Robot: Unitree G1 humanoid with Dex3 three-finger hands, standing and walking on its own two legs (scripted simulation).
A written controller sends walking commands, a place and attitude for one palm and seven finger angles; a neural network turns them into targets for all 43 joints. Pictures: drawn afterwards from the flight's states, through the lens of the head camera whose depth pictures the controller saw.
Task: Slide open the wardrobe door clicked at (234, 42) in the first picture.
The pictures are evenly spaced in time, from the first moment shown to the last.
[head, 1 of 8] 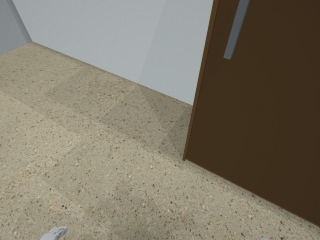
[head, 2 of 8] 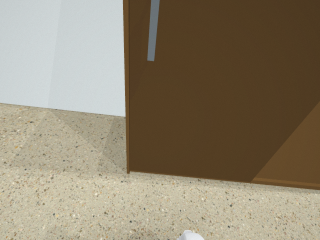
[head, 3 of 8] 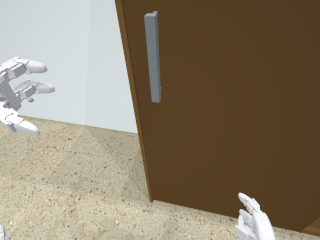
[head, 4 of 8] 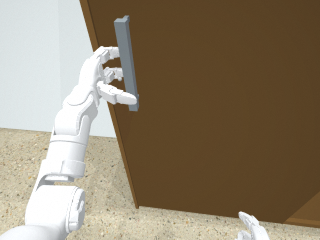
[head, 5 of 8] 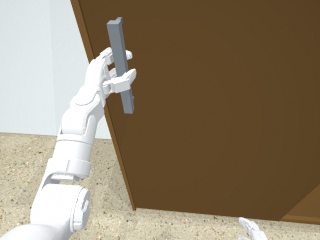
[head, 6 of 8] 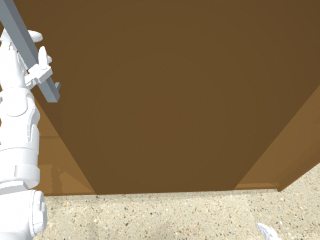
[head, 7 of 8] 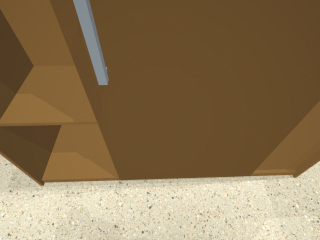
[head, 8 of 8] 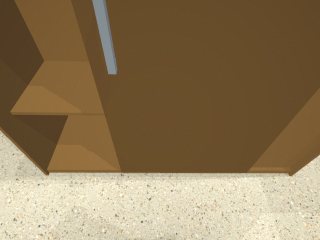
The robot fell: no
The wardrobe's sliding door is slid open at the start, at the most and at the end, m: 0.00 0.50 0.49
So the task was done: yes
